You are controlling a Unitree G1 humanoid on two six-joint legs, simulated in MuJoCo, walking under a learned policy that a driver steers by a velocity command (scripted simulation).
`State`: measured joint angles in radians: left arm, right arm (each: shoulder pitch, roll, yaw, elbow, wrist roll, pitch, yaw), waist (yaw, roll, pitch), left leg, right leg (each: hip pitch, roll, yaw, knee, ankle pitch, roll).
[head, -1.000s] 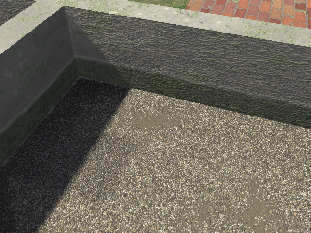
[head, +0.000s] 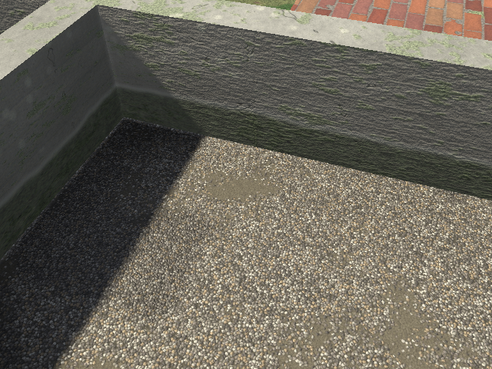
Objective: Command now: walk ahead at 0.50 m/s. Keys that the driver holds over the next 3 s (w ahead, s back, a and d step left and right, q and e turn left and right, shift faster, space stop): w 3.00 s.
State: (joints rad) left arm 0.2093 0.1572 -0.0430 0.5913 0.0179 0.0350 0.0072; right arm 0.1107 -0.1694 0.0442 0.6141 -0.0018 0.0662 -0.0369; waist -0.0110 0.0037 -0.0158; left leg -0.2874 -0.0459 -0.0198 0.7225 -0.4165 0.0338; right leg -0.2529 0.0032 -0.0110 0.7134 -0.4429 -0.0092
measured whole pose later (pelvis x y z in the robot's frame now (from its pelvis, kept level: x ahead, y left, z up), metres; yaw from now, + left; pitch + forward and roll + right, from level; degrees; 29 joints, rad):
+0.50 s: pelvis +0.00 +0.00 +0.00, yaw +0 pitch -1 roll +0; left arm 0.21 0.15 -0.04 0.59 0.02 0.03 0.01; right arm 0.12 -0.17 0.05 0.61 0.00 0.07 -0.04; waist -0.01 0.00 -0.02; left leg -0.29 -0.04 -0.02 0.72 -0.42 0.03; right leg -0.25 0.00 -0.01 0.72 -0.45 -0.01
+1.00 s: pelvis +0.00 +0.00 +0.00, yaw +0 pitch -1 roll +0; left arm 0.21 0.15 -0.04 0.59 0.02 0.03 0.01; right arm 0.12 -0.17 0.05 0.61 0.00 0.07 -0.04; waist -0.01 0.00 -0.02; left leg -0.29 -0.04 -0.01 0.73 -0.42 0.03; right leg -0.25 0.01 -0.01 0.72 -0.45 -0.01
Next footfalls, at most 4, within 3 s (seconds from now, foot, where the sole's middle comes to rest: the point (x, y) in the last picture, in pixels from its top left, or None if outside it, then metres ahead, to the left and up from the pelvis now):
none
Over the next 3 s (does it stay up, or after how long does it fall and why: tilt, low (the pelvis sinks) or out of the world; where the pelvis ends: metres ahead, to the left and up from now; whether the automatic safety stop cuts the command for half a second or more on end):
stays up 0.00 0.00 0.00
